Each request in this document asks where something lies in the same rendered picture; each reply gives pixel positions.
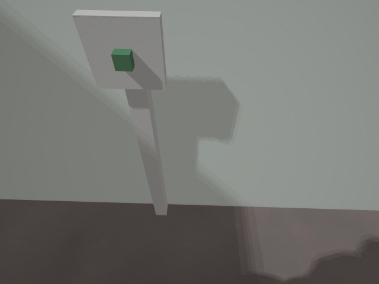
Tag panel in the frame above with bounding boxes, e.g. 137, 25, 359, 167
72, 10, 168, 215

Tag button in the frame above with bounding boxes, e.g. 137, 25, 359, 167
111, 49, 135, 72

